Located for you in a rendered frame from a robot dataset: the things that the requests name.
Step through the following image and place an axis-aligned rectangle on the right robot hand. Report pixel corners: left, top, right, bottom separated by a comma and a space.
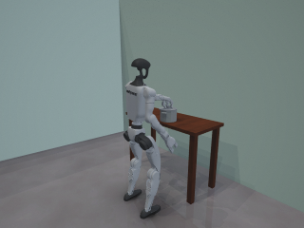
164, 137, 178, 154

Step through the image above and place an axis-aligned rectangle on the right robot thigh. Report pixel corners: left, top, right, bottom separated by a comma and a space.
138, 134, 161, 180

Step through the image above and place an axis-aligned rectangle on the left robot hand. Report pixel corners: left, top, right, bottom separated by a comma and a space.
161, 96, 174, 109

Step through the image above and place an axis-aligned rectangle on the pot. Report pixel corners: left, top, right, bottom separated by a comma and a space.
160, 110, 177, 123

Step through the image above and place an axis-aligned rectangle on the robot left foot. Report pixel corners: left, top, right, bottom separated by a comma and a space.
123, 189, 142, 201

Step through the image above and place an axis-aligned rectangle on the lid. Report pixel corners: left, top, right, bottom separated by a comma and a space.
159, 107, 177, 111

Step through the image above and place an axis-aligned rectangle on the right robot upper arm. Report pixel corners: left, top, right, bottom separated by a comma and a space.
142, 86, 157, 124

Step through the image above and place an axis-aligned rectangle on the table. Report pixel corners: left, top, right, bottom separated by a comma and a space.
125, 107, 224, 204

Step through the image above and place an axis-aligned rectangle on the robot right forearm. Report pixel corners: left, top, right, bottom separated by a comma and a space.
149, 115, 170, 141

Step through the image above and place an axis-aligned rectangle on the robot left forearm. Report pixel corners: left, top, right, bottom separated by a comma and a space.
155, 94, 164, 101

